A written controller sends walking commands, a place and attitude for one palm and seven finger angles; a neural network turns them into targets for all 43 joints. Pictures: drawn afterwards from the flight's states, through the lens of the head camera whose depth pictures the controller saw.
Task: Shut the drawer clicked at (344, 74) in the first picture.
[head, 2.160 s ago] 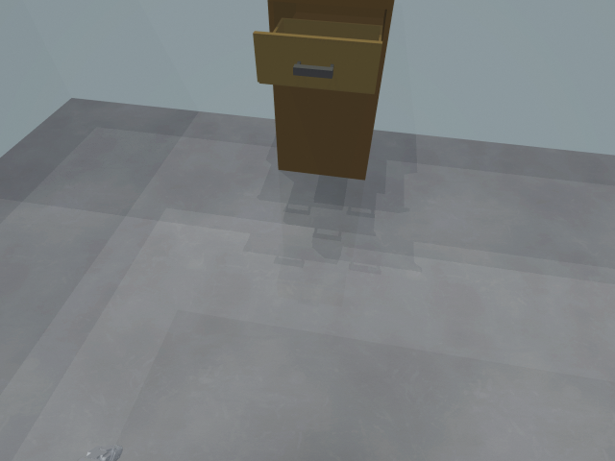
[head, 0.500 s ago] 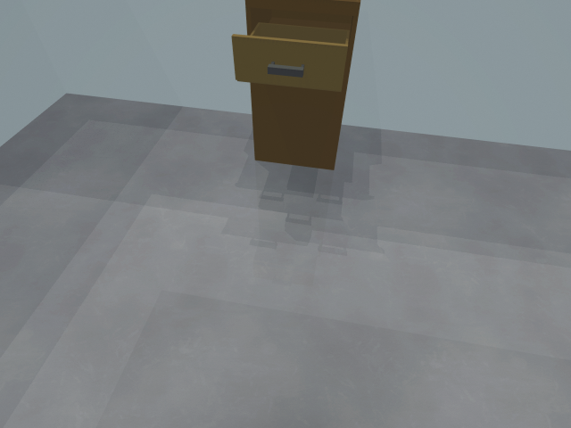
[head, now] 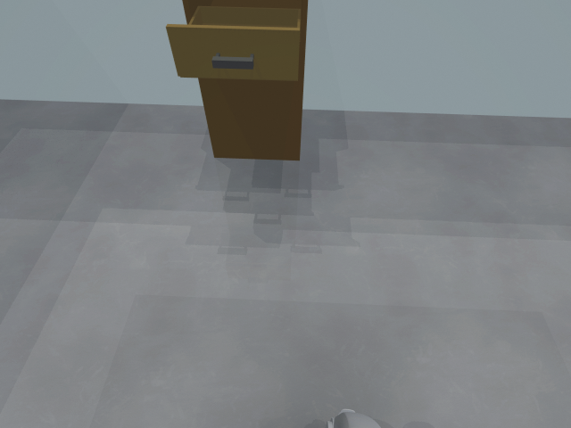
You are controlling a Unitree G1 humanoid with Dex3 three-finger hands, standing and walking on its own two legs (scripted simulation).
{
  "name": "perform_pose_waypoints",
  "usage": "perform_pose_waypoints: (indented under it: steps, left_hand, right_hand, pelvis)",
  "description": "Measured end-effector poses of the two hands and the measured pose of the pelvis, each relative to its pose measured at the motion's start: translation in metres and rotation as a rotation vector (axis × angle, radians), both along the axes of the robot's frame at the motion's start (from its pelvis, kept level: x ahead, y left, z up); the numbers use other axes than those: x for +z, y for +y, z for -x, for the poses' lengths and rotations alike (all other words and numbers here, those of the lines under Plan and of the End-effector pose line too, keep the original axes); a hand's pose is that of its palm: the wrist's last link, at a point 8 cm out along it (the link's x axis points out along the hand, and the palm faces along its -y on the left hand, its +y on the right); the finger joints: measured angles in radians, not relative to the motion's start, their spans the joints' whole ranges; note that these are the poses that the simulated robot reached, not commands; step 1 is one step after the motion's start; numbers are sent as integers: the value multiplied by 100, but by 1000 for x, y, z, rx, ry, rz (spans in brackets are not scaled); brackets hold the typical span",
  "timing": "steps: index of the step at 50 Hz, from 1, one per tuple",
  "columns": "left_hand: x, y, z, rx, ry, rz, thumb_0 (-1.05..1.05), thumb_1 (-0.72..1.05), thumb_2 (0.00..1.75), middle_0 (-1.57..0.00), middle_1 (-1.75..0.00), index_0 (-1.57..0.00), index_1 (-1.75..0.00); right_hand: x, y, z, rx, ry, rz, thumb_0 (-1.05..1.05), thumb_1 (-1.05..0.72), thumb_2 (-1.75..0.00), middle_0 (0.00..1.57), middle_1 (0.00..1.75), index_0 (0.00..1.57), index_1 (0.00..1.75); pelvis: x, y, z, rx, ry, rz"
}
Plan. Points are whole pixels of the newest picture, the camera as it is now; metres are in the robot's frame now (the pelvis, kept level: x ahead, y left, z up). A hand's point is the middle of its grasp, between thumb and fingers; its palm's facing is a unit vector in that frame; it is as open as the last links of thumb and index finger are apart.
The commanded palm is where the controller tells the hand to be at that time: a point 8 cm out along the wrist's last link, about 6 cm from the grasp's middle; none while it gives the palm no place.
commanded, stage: walk to a spot facing it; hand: left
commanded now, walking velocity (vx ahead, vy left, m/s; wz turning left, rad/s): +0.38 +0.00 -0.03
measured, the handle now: (234, 59) +1.13 +0.18 -0.06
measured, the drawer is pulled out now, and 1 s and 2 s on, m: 0.29 0.29 0.29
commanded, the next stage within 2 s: take the last steps up to it in 0.92 s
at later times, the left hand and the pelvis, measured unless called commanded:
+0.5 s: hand out of the picture +0.15 +0.17 -0.20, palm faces +0.13 -0.99 -0.09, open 7.4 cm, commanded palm none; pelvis +0.20 +0.02 -0.01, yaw +3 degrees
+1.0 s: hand (212, 236) +0.52 +0.18 -0.17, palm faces -0.11 -0.98 -0.18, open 7.4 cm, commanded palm none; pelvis +0.41 +0.01 -0.01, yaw -4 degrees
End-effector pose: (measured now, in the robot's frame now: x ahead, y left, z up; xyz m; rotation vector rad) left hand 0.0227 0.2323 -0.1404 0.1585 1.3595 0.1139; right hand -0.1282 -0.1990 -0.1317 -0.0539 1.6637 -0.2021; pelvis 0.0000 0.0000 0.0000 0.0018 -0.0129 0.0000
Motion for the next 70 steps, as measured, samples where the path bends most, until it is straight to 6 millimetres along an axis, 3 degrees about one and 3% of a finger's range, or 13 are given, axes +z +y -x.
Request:
perform_pose_waypoints:
  steps: [3,6,15,21,25,30,38,45,51,54,60,64,70]
  left_hand:
    - [-2,-3,-57,-21,-116,-37,2,93,90,-20,-29,-20,-30]
    - [-3,-7,-90,5,-199,-65,1,93,90,-20,-29,-20,-30]
    - [0,-33,-103,30,-77,10,0,92,90,-20,-29,-20,-30]
    - [-14,-29,-105,111,1,80,1,91,90,-20,-29,-20,-30]
    - [-30,-10,-113,155,76,99,0,91,90,-21,-29,-20,-30]
    - [-19,20,-160,129,99,72,1,91,90,-20,-29,-20,-30]
    - [2,45,-285,66,-24,26,1,91,90,-20,-29,-19,-30]
    - [6,27,-406,-47,-100,20,0,91,90,-20,-29,-19,-30]
    - [0,-11,-514,-145,-208,5,0,91,90,-20,-29,-19,-30]
    - [-2,-24,-541,-128,-259,-8,0,91,90,-20,-29,-19,-30]
    - [13,-29,-548,-83,-220,-44,-1,94,90,-20,-29,-20,-30]
    - [19,-26,-544,-63,-185,-44,-1,94,90,-20,-29,-20,-30]
    - [14,-26,-522,14,-101,-4,0,92,90,-20,-29,-20,-30]
  right_hand:
    - [-6,-8,0,-21,86,-26,1,-91,-90,20,30,20,30]
    - [-15,-26,-29,-6,99,-27,1,-91,-90,20,30,20,30]
    - [1,-61,-252,87,-351,72,1,-91,-90,19,30,19,30]
    - [22,-37,-383,200,-539,85,1,-92,-90,19,30,19,30]
    - [20,-12,-443,255,-608,103,1,-91,-90,19,30,19,30]
    - [20,11,-450,203,-551,98,0,-91,-90,19,30,20,30]
    - [19,9,-414,90,-315,119,-1,-95,-90,20,30,20,30]
    - [6,25,-384,-33,-111,47,0,-92,-90,19,30,20,30]
    - [-14,27,-392,-122,24,-26,1,-91,-90,20,30,20,30]
    - [-26,12,-424,-126,18,-37,1,-91,-90,20,30,20,30]
    - [-23,-25,-542,-77,-220,8,1,-91,-90,19,30,20,30]
    - [-13,-41,-611,-30,-349,31,1,-92,-90,19,30,20,30]
    - [3,-55,-682,49,-414,66,1,-94,-90,19,30,19,30]
  pelvis:
    - [-12,-15,-26,5,-7,-5]
    - [-18,-25,-45,24,-22,3]
    - [5,-23,-108,29,-2,25]
    - [4,-3,-158,42,-2,51]
    - [-8,18,-196,46,-7,50]
    - [2,33,-235,31,-7,32]
    - [15,43,-299,-4,-1,15]
    - [9,32,-359,-48,-14,-5]
    - [-12,4,-420,-79,-28,-12]
    - [-19,-9,-441,-84,-38,-8]
    - [-1,-21,-472,-77,-35,9]
    - [6,-22,-493,-68,-24,12]
    - [12,-15,-526,-47,-19,20]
